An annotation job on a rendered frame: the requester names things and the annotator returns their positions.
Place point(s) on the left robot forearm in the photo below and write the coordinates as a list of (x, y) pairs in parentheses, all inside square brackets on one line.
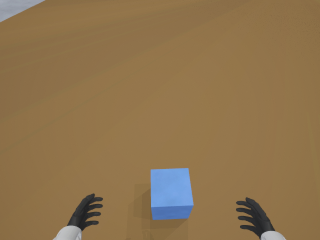
[(69, 233)]

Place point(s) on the carton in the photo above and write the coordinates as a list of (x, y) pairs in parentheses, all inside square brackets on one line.
[(171, 194)]

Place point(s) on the robot right hand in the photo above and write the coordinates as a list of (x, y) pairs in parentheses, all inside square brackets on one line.
[(259, 218)]

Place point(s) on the robot left hand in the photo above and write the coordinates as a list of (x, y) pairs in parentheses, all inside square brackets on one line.
[(81, 214)]

